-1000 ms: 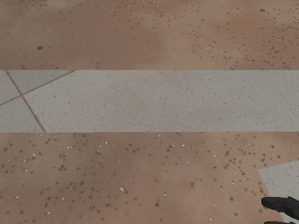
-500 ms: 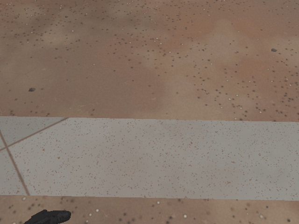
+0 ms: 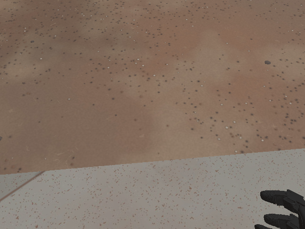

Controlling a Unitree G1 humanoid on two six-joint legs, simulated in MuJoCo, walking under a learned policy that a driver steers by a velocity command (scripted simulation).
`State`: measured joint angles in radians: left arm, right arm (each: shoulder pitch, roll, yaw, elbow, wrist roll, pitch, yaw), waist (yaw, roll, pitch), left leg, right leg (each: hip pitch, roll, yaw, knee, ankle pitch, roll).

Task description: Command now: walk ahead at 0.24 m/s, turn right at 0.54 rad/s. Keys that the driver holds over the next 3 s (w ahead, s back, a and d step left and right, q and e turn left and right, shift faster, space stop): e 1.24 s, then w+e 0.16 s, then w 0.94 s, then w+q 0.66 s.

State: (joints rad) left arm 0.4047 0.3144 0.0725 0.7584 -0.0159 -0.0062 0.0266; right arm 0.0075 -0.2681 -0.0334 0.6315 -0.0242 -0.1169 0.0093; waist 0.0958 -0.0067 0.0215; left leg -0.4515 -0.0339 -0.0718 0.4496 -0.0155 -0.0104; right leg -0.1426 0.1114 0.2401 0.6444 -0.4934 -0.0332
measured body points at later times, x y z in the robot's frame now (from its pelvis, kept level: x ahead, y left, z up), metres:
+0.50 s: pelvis +0.08 -0.03 +0.01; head +0.11 -0.06 +0.46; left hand +0.32 +0.19 -0.06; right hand +0.12 -0.35 -0.11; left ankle +0.10 +0.12 -0.68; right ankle +0.08 -0.13 -0.72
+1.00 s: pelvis +0.10 +0.00 +0.01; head +0.13 +0.00 +0.46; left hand +0.40 +0.15 -0.08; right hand +0.05 -0.32 -0.07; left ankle +0.17 +0.09 -0.72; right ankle +0.03 -0.10 -0.66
